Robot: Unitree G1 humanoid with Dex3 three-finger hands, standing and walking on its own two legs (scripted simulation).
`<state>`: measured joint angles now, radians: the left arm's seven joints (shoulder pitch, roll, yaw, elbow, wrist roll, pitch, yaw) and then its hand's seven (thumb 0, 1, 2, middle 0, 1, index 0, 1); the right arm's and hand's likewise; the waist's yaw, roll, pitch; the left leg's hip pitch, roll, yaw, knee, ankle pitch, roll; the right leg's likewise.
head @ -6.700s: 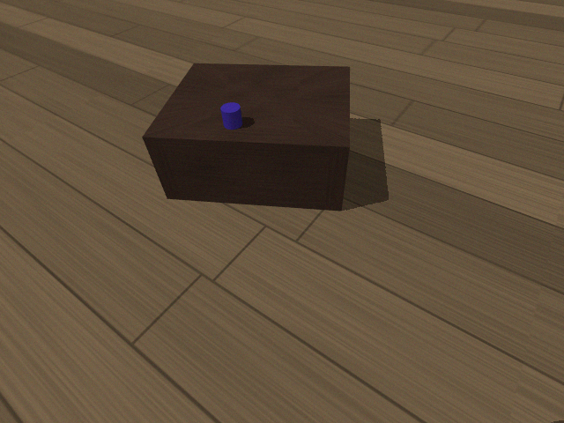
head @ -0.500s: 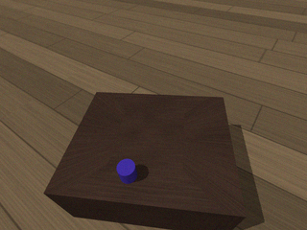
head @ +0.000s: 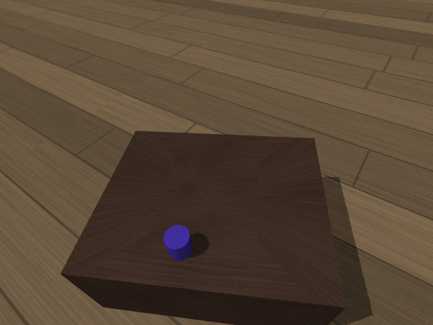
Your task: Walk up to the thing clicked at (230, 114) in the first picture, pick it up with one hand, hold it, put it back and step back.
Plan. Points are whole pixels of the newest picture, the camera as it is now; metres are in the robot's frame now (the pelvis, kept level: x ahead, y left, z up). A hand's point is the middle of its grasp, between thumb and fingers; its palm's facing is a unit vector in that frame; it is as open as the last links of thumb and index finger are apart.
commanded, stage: stand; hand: left
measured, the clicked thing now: (178, 242) +0.47 +0.18 -0.35
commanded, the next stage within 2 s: go down in 0.56 s
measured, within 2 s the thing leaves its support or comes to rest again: neither
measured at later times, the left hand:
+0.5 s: hand out of the picture +0.08 +0.25 -0.15, palm faces -0.01 -0.94 -0.35, open 7.4 cm
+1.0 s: hand out of the picture +0.17 +0.26 -0.14, palm faces +0.04 -0.94 -0.35, open 13.1 cm
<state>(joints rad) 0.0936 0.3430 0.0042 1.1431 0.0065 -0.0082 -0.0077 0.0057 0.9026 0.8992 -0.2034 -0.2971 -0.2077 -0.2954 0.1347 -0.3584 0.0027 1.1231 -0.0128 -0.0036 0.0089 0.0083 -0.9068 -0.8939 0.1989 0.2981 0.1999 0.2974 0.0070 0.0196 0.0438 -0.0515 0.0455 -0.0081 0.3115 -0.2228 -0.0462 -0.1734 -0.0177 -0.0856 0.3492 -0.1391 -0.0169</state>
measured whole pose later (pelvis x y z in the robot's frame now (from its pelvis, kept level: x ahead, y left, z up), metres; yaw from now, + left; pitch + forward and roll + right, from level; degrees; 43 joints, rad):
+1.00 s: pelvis -0.01 +0.02 -0.01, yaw -1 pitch +4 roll +0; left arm 0.02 0.31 0.14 0.86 0.04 0.15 0.00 0.00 0.25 0.28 -0.06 -0.06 -0.07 -0.05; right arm 0.23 -0.24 -0.01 0.77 0.03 -0.06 -0.05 0.01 -1.00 -0.92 0.20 0.30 0.20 0.30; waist -0.02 0.01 0.01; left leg -0.29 0.03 0.02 0.52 -0.31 -0.02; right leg -0.40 -0.03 -0.05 0.51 -0.18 0.00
